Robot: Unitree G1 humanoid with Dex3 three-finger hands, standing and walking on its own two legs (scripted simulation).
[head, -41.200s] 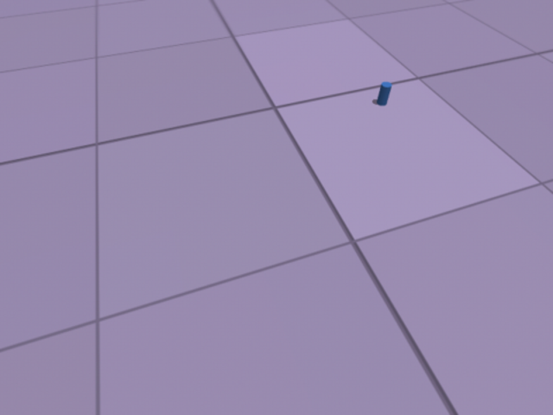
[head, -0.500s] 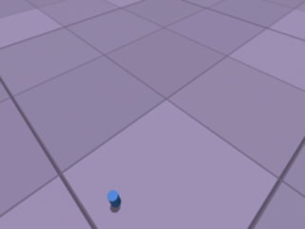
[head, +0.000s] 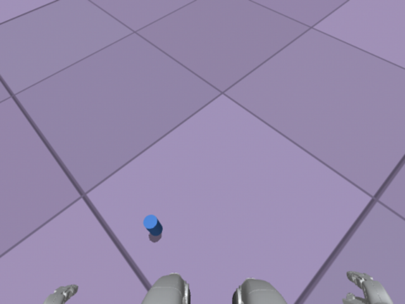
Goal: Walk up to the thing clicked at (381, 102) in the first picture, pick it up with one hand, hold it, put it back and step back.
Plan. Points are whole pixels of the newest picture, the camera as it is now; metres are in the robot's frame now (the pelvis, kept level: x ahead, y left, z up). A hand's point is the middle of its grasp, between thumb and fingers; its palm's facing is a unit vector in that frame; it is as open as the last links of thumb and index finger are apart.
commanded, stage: step back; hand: left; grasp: from above
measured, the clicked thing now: (153, 225) +0.43 +0.29 -0.69
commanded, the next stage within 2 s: none
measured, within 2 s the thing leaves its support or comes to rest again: neither
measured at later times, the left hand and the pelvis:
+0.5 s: hand out of the picture -0.01 +0.32 -0.15, palm faces +0.07 -0.93 -0.36, open 7.4 cm; pelvis -0.11 +0.05 +0.00, yaw +5 degrees
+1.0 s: hand out of the picture -0.18 +0.30 -0.13, palm faces -0.04 -0.91 -0.41, open 7.4 cm; pelvis -0.25 +0.04 +0.01, yaw -3 degrees
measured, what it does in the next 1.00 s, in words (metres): walks backwards: left foot, then right foot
